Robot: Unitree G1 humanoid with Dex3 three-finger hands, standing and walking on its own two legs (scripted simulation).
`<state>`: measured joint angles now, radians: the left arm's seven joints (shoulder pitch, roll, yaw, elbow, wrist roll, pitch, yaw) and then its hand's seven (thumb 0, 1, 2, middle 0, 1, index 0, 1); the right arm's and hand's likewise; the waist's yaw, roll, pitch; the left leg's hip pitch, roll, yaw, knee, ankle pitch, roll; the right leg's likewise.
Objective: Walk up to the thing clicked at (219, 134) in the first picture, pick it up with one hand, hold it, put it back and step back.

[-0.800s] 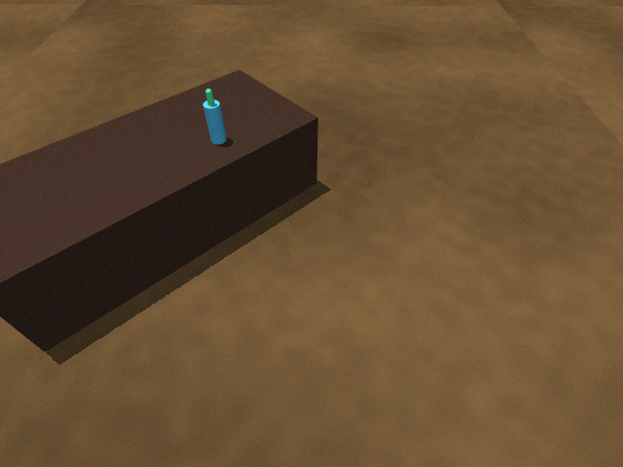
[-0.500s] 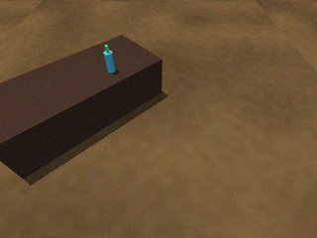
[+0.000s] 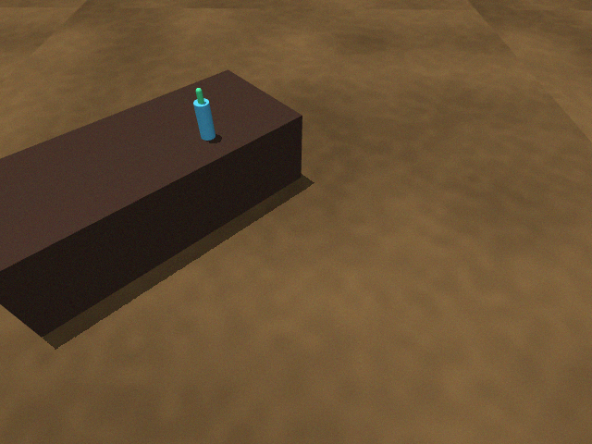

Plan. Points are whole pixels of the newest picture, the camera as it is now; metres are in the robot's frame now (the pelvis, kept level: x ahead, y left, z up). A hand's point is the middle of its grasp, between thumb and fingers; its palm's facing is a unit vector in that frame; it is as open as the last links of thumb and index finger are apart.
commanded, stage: stand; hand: right
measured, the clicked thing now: (203, 113) +1.30 +0.34 -0.32
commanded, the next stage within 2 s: walk up in 0.32 s
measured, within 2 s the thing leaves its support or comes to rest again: neither
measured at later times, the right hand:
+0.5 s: hand out of the picture +0.11 -0.25 -0.14, palm faces -0.18 +0.92 -0.36, open 7.4 cm
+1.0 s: hand (380, 340) +0.32 -0.14 -0.15, palm faces -0.39 +0.84 -0.37, open 7.4 cm
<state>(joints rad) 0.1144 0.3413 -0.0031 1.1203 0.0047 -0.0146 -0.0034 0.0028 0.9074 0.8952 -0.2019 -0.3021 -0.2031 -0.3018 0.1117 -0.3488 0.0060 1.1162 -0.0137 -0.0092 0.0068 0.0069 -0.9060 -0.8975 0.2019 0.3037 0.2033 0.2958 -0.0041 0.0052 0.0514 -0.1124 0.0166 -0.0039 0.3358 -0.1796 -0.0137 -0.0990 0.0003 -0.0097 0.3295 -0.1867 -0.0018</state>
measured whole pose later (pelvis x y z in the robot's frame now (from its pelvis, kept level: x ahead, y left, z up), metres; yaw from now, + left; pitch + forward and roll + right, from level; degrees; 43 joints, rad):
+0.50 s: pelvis +0.01 +0.02 -0.01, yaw +8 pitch -1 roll -1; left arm 0.16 0.39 0.08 0.95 0.04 -0.05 -0.05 0.00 0.90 0.89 -0.21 -0.30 -0.21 -0.30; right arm 0.22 -0.40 -0.08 0.99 -0.04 0.03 0.09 0.01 -0.91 -0.90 0.20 0.30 0.20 0.30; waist 0.02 0.00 0.05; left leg -0.44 0.07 0.02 0.84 -0.36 0.00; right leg -0.09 -0.05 -0.15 0.38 -0.27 -0.01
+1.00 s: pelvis +0.20 +0.10 -0.02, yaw +23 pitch -2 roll +1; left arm 0.23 0.43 0.09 0.85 0.03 -0.01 -0.11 0.01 0.91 0.90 -0.20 -0.30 -0.20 -0.30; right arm 0.42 -0.39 -0.04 0.83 -0.02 -0.09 0.04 0.01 -0.90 -0.90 0.21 0.30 0.21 0.30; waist -0.02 -0.04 0.05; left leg -0.14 -0.01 -0.05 0.55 -0.38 0.00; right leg -0.49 -0.10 -0.01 0.72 -0.24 -0.02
